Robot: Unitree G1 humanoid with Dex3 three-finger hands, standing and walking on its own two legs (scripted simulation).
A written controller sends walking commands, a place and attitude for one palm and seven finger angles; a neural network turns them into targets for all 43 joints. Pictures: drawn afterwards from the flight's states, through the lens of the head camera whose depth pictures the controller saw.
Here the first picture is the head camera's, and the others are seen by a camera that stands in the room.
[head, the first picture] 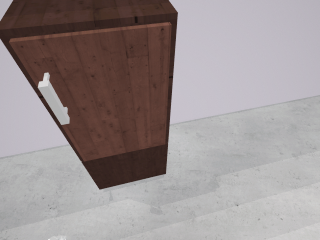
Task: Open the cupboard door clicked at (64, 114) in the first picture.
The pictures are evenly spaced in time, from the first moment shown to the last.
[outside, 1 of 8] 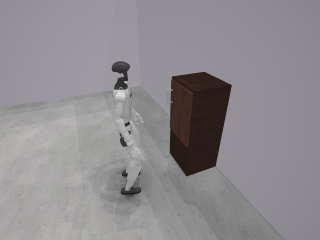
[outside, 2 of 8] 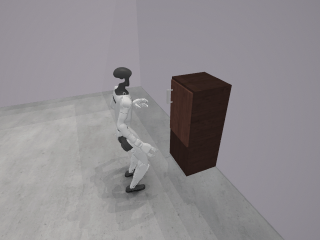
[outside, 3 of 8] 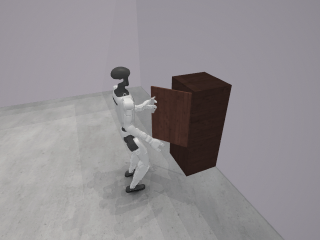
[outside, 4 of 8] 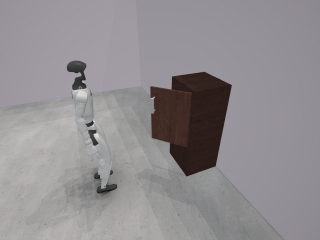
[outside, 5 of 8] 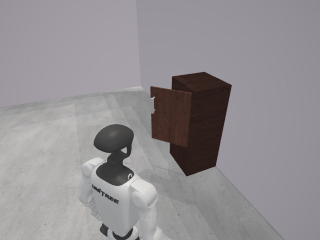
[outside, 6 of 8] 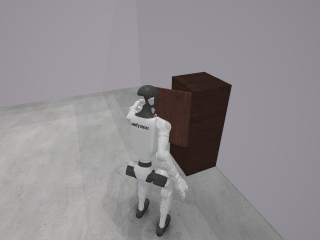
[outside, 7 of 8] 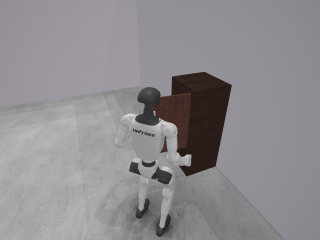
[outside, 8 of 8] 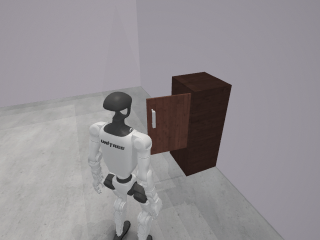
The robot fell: no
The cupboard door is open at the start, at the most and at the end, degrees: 0 85 84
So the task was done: yes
